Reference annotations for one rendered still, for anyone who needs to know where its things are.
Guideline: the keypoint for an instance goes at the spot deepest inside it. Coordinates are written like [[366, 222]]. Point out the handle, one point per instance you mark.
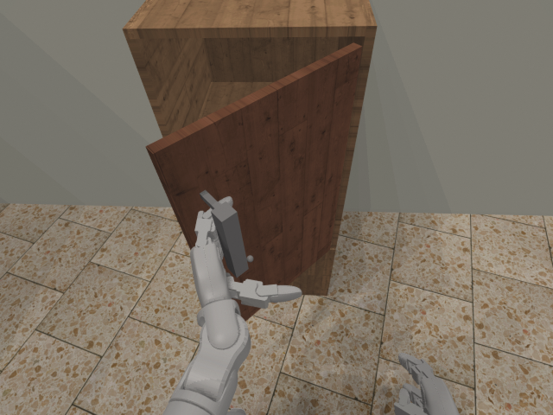
[[225, 218]]

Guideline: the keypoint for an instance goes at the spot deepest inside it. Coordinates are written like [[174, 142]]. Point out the cupboard door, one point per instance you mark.
[[279, 153]]

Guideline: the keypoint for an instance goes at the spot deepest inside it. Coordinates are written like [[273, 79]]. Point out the robot right hand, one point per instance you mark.
[[434, 398]]

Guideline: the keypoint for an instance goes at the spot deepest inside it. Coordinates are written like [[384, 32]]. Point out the left robot forearm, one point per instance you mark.
[[211, 378]]

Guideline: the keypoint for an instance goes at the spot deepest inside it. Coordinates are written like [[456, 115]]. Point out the robot left hand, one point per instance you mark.
[[210, 278]]

